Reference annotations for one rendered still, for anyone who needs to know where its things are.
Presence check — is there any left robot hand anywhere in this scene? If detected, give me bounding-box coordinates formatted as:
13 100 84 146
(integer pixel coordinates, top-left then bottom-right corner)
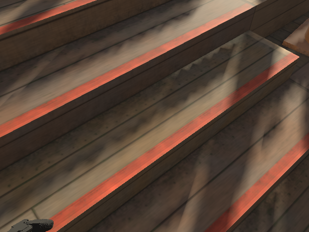
7 218 54 232

